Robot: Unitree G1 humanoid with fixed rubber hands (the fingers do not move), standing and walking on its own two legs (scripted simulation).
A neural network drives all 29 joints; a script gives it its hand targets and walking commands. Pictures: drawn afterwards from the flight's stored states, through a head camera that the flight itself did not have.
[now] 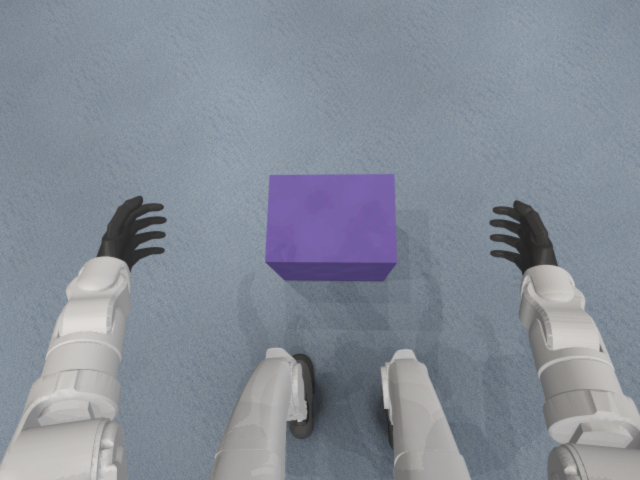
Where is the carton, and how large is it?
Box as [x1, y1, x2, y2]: [265, 174, 396, 280]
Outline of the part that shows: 269,175 265,261 282,278 291,280 384,279 396,263 393,174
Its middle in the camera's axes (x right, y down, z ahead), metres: +0.03 -0.02 +0.97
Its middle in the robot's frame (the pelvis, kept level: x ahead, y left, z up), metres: +0.52 +0.01 -0.55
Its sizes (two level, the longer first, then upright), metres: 0.277 0.198 0.280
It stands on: the floor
